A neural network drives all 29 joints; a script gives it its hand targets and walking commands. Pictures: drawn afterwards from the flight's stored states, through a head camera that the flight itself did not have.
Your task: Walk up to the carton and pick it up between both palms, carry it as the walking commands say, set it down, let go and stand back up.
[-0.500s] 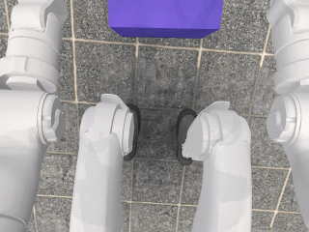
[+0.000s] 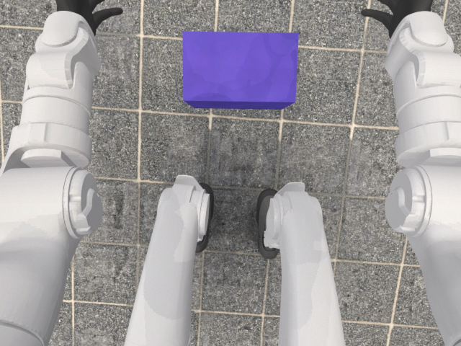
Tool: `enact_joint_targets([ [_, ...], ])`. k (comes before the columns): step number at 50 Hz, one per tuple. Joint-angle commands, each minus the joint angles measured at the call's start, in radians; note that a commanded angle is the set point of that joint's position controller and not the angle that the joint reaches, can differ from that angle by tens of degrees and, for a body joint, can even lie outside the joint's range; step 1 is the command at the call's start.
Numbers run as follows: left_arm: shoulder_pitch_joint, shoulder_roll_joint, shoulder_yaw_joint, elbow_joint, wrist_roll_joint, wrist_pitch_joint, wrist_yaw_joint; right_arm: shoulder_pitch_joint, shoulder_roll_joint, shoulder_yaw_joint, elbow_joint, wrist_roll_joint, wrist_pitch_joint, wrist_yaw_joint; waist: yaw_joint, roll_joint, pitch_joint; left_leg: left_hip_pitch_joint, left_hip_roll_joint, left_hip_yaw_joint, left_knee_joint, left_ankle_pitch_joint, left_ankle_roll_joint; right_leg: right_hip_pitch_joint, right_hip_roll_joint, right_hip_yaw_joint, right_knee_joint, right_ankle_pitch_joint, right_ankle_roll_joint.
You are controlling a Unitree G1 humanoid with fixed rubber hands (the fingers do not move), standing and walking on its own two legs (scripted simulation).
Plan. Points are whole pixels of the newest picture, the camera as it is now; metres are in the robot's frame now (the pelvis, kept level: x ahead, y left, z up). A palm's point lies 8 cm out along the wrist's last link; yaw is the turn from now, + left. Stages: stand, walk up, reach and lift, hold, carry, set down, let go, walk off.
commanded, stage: set down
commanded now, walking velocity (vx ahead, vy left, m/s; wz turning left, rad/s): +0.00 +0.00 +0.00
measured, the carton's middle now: (239, 75) +0.53 +0.02 -0.43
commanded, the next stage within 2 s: let go in 0.52 s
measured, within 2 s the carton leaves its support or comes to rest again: neither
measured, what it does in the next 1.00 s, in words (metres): rises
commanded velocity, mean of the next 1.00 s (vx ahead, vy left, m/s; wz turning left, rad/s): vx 0.00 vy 0.00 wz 0.00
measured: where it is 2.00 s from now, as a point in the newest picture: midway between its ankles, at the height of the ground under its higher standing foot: (233, 232)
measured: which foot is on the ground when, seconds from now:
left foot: down 0.00-1.00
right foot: down 0.00-1.00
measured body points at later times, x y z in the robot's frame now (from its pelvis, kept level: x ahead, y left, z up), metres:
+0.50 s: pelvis +0.03 +0.00 +0.14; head +0.34 +0.00 +0.47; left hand +0.54 +0.23 +0.04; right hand +0.56 -0.20 +0.03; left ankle +0.10 +0.11 -0.48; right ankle +0.09 -0.10 -0.48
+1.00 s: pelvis +0.09 +0.00 +0.21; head +0.31 +0.00 +0.61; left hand +0.44 +0.25 +0.10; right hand +0.45 -0.21 +0.09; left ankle +0.10 +0.11 -0.48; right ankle +0.09 -0.10 -0.48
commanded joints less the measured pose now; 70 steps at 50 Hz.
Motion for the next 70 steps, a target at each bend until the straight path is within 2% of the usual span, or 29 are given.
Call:
enact_joint_targets([
  [1, -0.143, 0.142, 0.042, -0.123, 0.022, -0.045, -0.025, -0.206, -0.093, -0.029, -0.174, -0.025, -0.043, 0.017, 0.018, -0.072, -1.285, 0.539, -0.029, 0.026, -0.222, 0.431, -0.026, 0.705, 0.019, 0.019, -0.229, 0.454, 0.054],
  [3, -0.146, 0.143, 0.052, -0.1, 0.05, -0.044, -0.035, -0.188, -0.077, -0.036, -0.101, -0.032, -0.036, 0.028, 0.035, -0.053, -1.192, 0.516, -0.028, 0.029, -0.275, 0.386, -0.027, 0.671, 0.019, 0.025, -0.274, 0.407, 0.053],
  [4, -0.132, 0.132, 0.059, -0.105, 0.057, -0.047, -0.039, -0.165, -0.1, -0.066, -0.09, -0.061, -0.043, 0.03, 0.01, -0.067, -1.156, 0.524, -0.022, 0.023, -0.292, 0.379, -0.033, 0.661, 0.017, 0.025, -0.298, 0.397, 0.053],
  [7, -0.107, 0.106, 0.071, -0.139, 0.058, -0.063, -0.047, -0.14, -0.089, -0.08, -0.143, -0.075, -0.064, 0.032, 0.003, -0.068, -1.224, 0.593, -0.018, 0.012, -0.354, 0.449, -0.037, 0.747, 0.016, 0.034, -0.362, 0.487, 0.056],
  [8, -0.081, 0.125, 0.082, -0.103, 0.084, -0.066, -0.05, -0.117, -0.073, -0.081, -0.118, -0.076, -0.063, 0.036, 0.025, -0.06, -1.171, 0.612, -0.016, 0.011, -0.384, 0.443, -0.032, 0.718, 0.014, 0.035, -0.389, 0.468, 0.061],
  [9, -0.07, 0.099, 0.072, -0.107, 0.077, -0.063, -0.055, -0.101, -0.085, -0.099, -0.123, -0.089, -0.067, 0.04, 0.001, -0.056, -1.15, 0.659, -0.015, 0.002, -0.411, 0.452, -0.033, 0.716, 0.014, 0.03, -0.421, 0.456, 0.061],
  [10, -0.079, 0.096, 0.066, -0.115, 0.076, -0.062, -0.06, -0.122, -0.066, -0.083, -0.145, -0.075, -0.067, 0.046, 0.017, -0.048, -1.177, 0.701, -0.01, 0.0, -0.442, 0.465, -0.033, 0.726, 0.013, 0.031, -0.455, 0.454, 0.063],
  [12, -0.085, 0.093, 0.067, -0.093, 0.081, -0.058, -0.065, -0.123, -0.077, -0.102, -0.132, -0.092, -0.066, 0.054, 0.002, -0.053, -1.12, 0.709, -0.012, -0.007, -0.483, 0.427, -0.035, 0.722, 0.011, 0.03, -0.497, 0.413, 0.064],
  [13, -0.08, 0.084, 0.068, -0.098, 0.088, -0.061, -0.066, -0.097, -0.06, -0.105, -0.122, -0.082, -0.068, 0.056, 0.005, -0.014, -1.093, 0.729, -0.006, 0.003, -0.502, 0.413, -0.036, 0.721, 0.005, 0.04, -0.525, 0.395, 0.06],
  [16, -0.06, 0.093, 0.087, -0.141, 0.102, -0.07, -0.06, -0.08, -0.061, -0.101, -0.145, -0.08, -0.077, 0.065, 0.035, -0.02, -1.186, 0.848, -0.006, -0.005, -0.573, 0.475, -0.042, 0.801, 0.01, 0.039, -0.584, 0.443, 0.066],
  [18, -0.088, 0.07, 0.069, -0.144, 0.097, -0.069, -0.06, -0.097, -0.055, -0.106, -0.14, -0.101, -0.077, 0.072, 0.006, -0.03, -1.15, 0.873, -0.003, -0.019, -0.627, 0.45, -0.044, 0.809, 0.011, 0.029, -0.629, 0.418, 0.064],
  [20, -0.058, 0.067, 0.082, -0.173, 0.119, -0.073, -0.06, -0.073, -0.058, -0.118, -0.162, -0.109, -0.081, 0.076, 0.014, -0.018, -1.147, 0.938, 0.001, -0.019, -0.672, 0.461, -0.047, 0.834, 0.013, 0.031, -0.674, 0.419, 0.063],
  [24, -0.042, 0.032, 0.097, -0.076, 0.153, -0.088, -0.058, -0.061, -0.043, -0.136, -0.073, -0.162, -0.095, 0.08, 0.009, -0.011, -0.997, 0.875, 0.005, -0.025, -0.72, 0.409, -0.059, 0.825, -0.004, 0.041, -0.731, 0.377, 0.062],
  [25, 0.004, 0.013, 0.11, -0.055, 0.172, -0.098, -0.061, -0.043, -0.003, -0.127, -0.077, -0.164, -0.101, 0.087, 0.029, -0.025, -0.966, 0.877, 0.005, -0.025, -0.74, 0.42, -0.053, 0.832, -0.001, 0.037, -0.748, 0.386, 0.067],
  [26, 0.001, 0.01, 0.124, -0.045, 0.189, -0.102, -0.061, -0.036, -0.005, -0.142, -0.069, -0.181, -0.107, 0.09, 0.011, -0.037, -0.942, 0.862, 0.002, -0.029, -0.744, 0.417, -0.052, 0.833, -0.002, 0.037, -0.76, 0.391, 0.065],
  [31, 0.096, 0.003, 0.134, -0.122, 0.22, -0.142, -0.07, 0.091, 0.026, -0.162, -0.112, -0.212, -0.142, 0.07, -0.012, -0.061, -1.156, 0.967, -0.002, -0.037, -0.758, 0.611, -0.059, 1.047, -0.002, 0.041, -0.765, 0.646, 0.07],
  [36, 0.333, 0.027, 0.08, -0.288, 0.262, -0.154, -0.087, 0.351, 0.057, -0.127, -0.319, -0.235, -0.143, 0.034, 0.012, 0.007, -1.37, 1.152, -0.012, -0.028, -0.795, 0.819, -0.05, 1.312, -0.013, 0.077, -0.796, 0.916, 0.059],
  [37, 0.37, 0.042, 0.081, -0.306, 0.259, -0.149, -0.084, 0.386, 0.041, -0.128, -0.369, -0.24, -0.141, 0.032, -0.006, -0.013, -1.351, 1.162, -0.012, -0.042, -0.797, 0.841, -0.046, 1.315, -0.011, 0.067, -0.795, 0.936, 0.062],
  [38, 0.38, 0.027, 0.056, -0.326, 0.236, -0.146, -0.093, 0.428, 0.071, -0.098, -0.386, -0.223, -0.136, 0.035, -0.024, -0.043, -1.308, 1.135, -0.011, -0.034, -0.814, 0.79, -0.038, 1.341, -0.014, 0.074, -0.819, 0.917, 0.06],
  [42, 0.553, 0.002, 0.003, -0.42, 0.199, -0.157, -0.101, 0.556, 0.067, -0.044, -0.524, -0.173, -0.148, 0.05, -0.009, 0.011, -1.19, 1.257, -0.012, -0.05, -0.863, 0.806, -0.027, 1.315, -0.02, 0.074, -0.894, 0.828, 0.056],
  [47, 0.764, -0.076, -0.058, -0.342, 0.159, -0.167, -0.107, 0.818, 0.102, -0.015, -0.405, -0.171, -0.17, 0.071, -0.029, 0.014, -0.874, 1.305, 0.016, -0.069, -0.947, 0.733, -0.035, 1.23, -0.026, 0.069, -0.992, 0.641, 0.046],
  [49, 0.884, -0.084, -0.071, -0.314, 0.16, -0.184, -0.106, 0.905, 0.124, 0.004, -0.399, -0.165, -0.187, 0.08, -0.012, -0.009, -0.802, 1.338, 0.021, -0.073, -0.978, 0.709, -0.034, 1.249, -0.028, 0.063, -1.018, 0.619, 0.046],
  [50, 0.949, -0.093, -0.097, -0.342, 0.163, -0.193, -0.1, 0.984, 0.133, 0.012, -0.392, -0.169, -0.195, 0.081, -0.011, 0.024, -0.778, 1.389, 0.025, -0.082, -1.002, 0.723, -0.037, 1.254, -0.026, 0.058, -1.034, 0.598, 0.046],
  [51, 0.945, -0.092, -0.092, -0.326, 0.159, -0.199, -0.1, 0.969, 0.122, 0.003, -0.415, -0.17, -0.207, 0.081, -0.026, -0.015, -0.74, 1.379, 0.025, -0.077, -1.006, 0.674, -0.037, 1.27, -0.028, 0.062, -1.052, 0.596, 0.041],
  [55, 1.055, -0.088, -0.118, -0.429, 0.153, -0.226, -0.089, 1.105, 0.137, 0.014, -0.442, -0.152, -0.227, 0.088, -0.032, 0.012, -0.68, 1.534, 0.032, -0.094, -1.08, 0.69, -0.036, 1.342, -0.017, 0.051, -1.115, 0.568, 0.034],
  [61, 1.289, -0.085, -0.133, -0.533, 0.167, -0.232, -0.091, 1.335, 0.115, 0.04, -0.554, -0.162, -0.236, 0.091, -0.052, -0.007, -0.521, 1.65, 0.02, -0.058, -1.199, 0.532, -0.039, 1.597, -0.028, 0.052, -1.229, 0.54, 0.033],
  [67, 1.421, -0.09, -0.154, -0.6, 0.16, -0.2, -0.093, 1.432, 0.111, 0.096, -0.629, -0.137, -0.206, 0.118, -0.037, -0.014, -0.282, 1.679, 0.009, -0.04, -1.291, 0.389, -0.022, 1.692, -0.033, 0.045, -1.308, 0.414, 0.027],
  [68, 1.431, -0.081, -0.161, -0.615, 0.166, -0.19, -0.092, 1.455, 0.122, 0.109, -0.626, -0.128, -0.193, 0.125, -0.027, 0.033, -0.232, 1.692, 0.005, -0.033, -1.305, 0.353, -0.017, 1.695, -0.033, 0.042, -1.325, 0.377, 0.023],
  [70, 1.442, -0.082, -0.171, -0.617, 0.152, -0.172, -0.104, 1.474, 0.127, 0.113, -0.655, -0.129, -0.18, 0.129, -0.043, -0.023, -0.18, 1.714, 0.003, -0.023, -1.313, 0.309, -0.011, 1.711, -0.044, 0.047, -1.351, 0.327, 0.024],
])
